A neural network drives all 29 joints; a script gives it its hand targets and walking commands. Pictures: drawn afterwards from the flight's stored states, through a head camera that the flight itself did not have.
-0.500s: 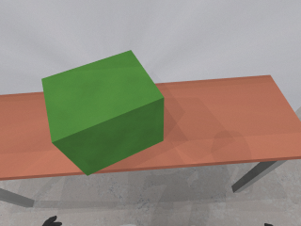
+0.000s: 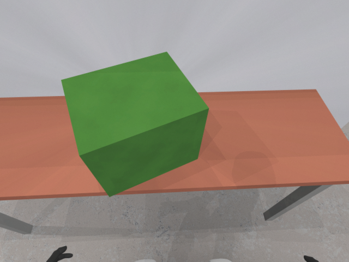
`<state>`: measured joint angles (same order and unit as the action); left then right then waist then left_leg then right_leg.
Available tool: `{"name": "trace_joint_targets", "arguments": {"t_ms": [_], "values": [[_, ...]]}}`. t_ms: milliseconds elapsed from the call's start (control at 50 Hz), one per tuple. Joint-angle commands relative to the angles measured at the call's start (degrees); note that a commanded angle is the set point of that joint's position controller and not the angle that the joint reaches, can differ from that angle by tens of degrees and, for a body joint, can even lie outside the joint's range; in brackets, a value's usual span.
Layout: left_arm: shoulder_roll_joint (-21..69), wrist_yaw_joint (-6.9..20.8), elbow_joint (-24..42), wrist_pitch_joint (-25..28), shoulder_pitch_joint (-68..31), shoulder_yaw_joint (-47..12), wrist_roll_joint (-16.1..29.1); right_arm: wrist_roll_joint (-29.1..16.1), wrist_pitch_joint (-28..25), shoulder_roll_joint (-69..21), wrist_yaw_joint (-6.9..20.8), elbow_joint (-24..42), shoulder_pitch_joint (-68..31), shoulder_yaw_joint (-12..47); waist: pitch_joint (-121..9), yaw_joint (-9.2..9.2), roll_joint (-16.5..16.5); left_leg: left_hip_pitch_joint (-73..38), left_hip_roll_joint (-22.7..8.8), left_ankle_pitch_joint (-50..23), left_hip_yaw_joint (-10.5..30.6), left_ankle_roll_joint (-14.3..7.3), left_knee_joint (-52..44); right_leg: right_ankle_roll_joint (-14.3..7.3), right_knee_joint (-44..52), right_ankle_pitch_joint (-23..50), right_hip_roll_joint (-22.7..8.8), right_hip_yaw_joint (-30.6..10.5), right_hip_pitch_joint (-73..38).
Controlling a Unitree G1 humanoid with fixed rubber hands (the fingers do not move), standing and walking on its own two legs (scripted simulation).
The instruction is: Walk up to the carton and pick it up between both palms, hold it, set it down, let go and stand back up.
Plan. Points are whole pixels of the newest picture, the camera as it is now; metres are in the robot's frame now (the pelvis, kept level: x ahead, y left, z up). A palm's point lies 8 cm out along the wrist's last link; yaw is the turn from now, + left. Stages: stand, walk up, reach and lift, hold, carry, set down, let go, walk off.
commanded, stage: walk up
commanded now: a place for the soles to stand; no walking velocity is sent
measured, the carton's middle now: (138, 124) +0.44 +0.12 +0.00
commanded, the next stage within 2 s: none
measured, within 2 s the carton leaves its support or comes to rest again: neither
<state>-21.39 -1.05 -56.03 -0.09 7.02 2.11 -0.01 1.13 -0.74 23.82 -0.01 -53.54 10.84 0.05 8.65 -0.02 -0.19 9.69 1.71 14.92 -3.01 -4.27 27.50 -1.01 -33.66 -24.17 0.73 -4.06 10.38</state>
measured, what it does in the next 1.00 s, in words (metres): steps on the spot: right foot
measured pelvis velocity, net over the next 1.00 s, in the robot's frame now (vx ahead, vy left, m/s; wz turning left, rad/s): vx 0.01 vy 0.06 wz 0.04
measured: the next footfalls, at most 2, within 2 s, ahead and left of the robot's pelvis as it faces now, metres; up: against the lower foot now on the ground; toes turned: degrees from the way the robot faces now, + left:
right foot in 0.04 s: +0.05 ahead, -0.15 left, +0.00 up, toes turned +4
left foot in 1.10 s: +0.06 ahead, +0.21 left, +0.00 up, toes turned +4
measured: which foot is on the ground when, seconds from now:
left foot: down 0.00-0.72, up 0.74-1.00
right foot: up 0.00-0.02, down 0.04-1.00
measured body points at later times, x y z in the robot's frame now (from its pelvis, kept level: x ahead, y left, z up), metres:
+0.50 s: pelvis +0.01 -0.02 +0.00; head +0.05 -0.02 +0.45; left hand +0.12 +0.29 -0.12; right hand +0.09 -0.34 -0.12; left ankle +0.00 +0.07 -0.74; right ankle +0.01 -0.15 -0.74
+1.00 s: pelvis +0.01 +0.06 -0.01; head +0.06 +0.04 +0.44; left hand +0.02 +0.40 -0.11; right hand +0.12 -0.24 -0.14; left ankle -0.02 +0.17 -0.70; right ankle +0.01 -0.15 -0.74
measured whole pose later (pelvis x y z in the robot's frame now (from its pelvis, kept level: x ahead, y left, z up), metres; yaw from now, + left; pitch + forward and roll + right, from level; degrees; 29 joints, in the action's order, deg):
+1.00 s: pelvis +0.01 +0.06 -0.01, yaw +2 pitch -2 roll -1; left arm -21.7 -4.4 -54.8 1.7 17.1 2.1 0.0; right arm 2.7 5.6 26.0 4.8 -47.8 9.6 0.1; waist 7.8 0.0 -5.2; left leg 21.1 -0.7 23.6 0.4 -1.1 55.1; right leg 1.6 -26.9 -16.3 -5.7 -4.0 9.5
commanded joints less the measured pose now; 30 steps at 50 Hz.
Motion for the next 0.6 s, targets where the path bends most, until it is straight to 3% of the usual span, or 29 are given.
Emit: {"name": "trace_joint_targets", "arguments": {"t_ms": [0, 20, 60, 80, 120, 160, 200, 240, 260, 300, 360, 460, 560, 580], "values": [[-14.0, -0.9, 0.8, 1.8, 1.4, 2.5, -0.8, -1.7, 0.2, 8.0, -0.4, 3.0, -7.4, -3.6, -9.5, 0.76, 3.6, 2.0, -4.8, -8.7, 6.6, 3.1, 0.4, -4.6, 15.3, 22.8, -11.4, -10.7, -7.1], [-15.8, -0.9, 1.4, 2.0, 0.1, 2.8, -0.8, -1.5, 0.4, 8.8, -0.2, 2.9, -6.3, -3.8, -8.3, -0.15, 4.6, 1.6, -3.1, -2.4, 5.9, 4.0, 2.3, -6.9, 16.4, 21.4, -14.2, -14.5, -3.0], [-16.4, -0.7, 2.1, 1.8, -3.9, 2.8, -1.0, -1.0, 1.0, 8.7, 0.3, 0.8, -1.8, -4.1, -5.9, -1.49, 6.4, -0.8, -1.5, 10.2, 6.1, 3.4, 4.9, -10.3, 18.2, 8.0, -17.0, -15.5, 6.0], [-15.1, -0.4, 2.9, 1.7, -6.1, 2.8, -1.2, -0.6, 1.1, 8.5, 0.5, -0.1, 0.0, -4.2, -4.8, -2.4, 8.4, -2.2, -1.7, 10.9, 6.2, 2.7, 4.2, -10.1, 18.3, 3.3, -16.5, -14.2, 8.5], [-13.7, 0.2, 3.0, 1.5, -6.1, 2.3, -1.3, -0.5, 0.6, 9.2, 1.0, 0.0, -0.2, -4.3, -4.3, -2.57, 7.5, -5.1, -3.6, 7.0, 7.2, 2.3, -3.7, -6.0, 17.7, -1.6, -11.2, -9.5, 10.8], [-11.6, 0.5, 2.4, 1.5, -5.6, 1.8, -0.8, -0.1, -0.2, 10.7, 0.8, 0.1, -2.2, -4.3, -4.9, -1.18, 2.8, -1.1, -7.9, 4.0, 12.3, 0.9, -10.9, -2.8, 12.9, 4.1, -6.3, -5.3, 5.0], [-10.7, 0.5, 1.9, 1.5, -3.6, 1.5, -0.4, -0.2, -0.6, 11.3, 0.7, 0.6, -4.4, -4.0, -5.9, 0.25, 1.6, 2.8, -10.7, 1.7, 14.4, -0.3, -12.9, -2.0, 9.9, 9.0, -4.0, -2.5, -1.4], [-10.7, 0.5, 1.2, 1.6, -2.3, 1.3, -0.1, -0.3, -0.8, 10.5, 0.5, 0.4, -5.2, -3.6, -8.6, 1.3, -0.1, 1.6, -10.5, -6.8, 12.8, 0.0, -11.8, -1.9, 10.0, 13.7, -5.1, -2.7, -4.4], [-11.4, 0.6, 1.3, 1.6, -2.4, 1.6, 0.1, -0.7, -0.8, 10.5, 0.5, 0.6, -4.9, -3.7, -10.0, 0.88, -0.1, 0.4, -9.6, -8.8, 11.6, 0.5, -10.7, -2.2, 9.9, 16.2, -5.8, -3.1, -5.4], [-11.5, 0.6, 1.4, 1.7, -2.6, 1.4, 0.1, -0.9, -0.9, 10.4, 0.5, 0.3, -5.4, -3.5, -10.4, 0.59, 0.8, -0.7, -9.5, -10.9, 11.0, 0.7, -9.7, -2.2, 10.4, 18.7, -6.1, -3.2, -5.3], [-11.8, 0.4, 1.8, 1.6, -3.4, 1.5, 0.2, -0.9, -0.7, 10.2, 0.3, 0.4, -4.7, -3.6, -11.2, 0.22, -1.1, -1.6, -9.1, -14.0, 10.0, 0.9, -8.0, -2.5, 9.4, 22.5, -6.8, -3.4, -4.6], [-11.8, 0.3, 1.5, 1.4, -3.9, 1.4, -0.2, -0.9, -0.7, 10.0, 0.1, 0.8, -4.5, -3.5, -12.4, -0.07, 1.0, -3.6, -9.5, -15.4, 9.4, 0.8, -7.2, -2.4, 9.4, 23.4, -6.9, -2.8, -3.9], [-11.7, 0.4, 1.3, 1.3, -4.3, 1.5, -0.2, -0.9, -0.6, 10.3, 0.1, 0.8, -5.9, -3.6, -11.9, 0.13, -0.6, -2.3, -9.5, -13.8, 9.6, 0.8, -7.6, -2.1, 9.8, 22.2, -6.9, -3.0, -4.2], [-11.8, 0.4, 1.3, 1.3, -4.5, 1.5, -0.2, -0.8, -0.5, 10.2, 0.0, 0.8, -5.4, -3.5, -11.4, 0.01, 0.5, -2.4, -9.2, -12.9, 9.4, 1.0, -7.7, -2.4, 10.4, 21.8, -7.1, -3.3, -4.1]]}}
